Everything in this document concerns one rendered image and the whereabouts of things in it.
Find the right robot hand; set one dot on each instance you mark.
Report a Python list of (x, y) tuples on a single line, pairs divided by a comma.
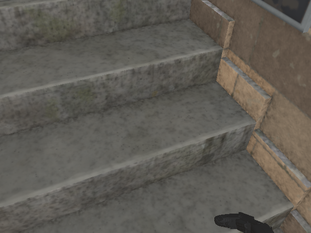
[(243, 223)]

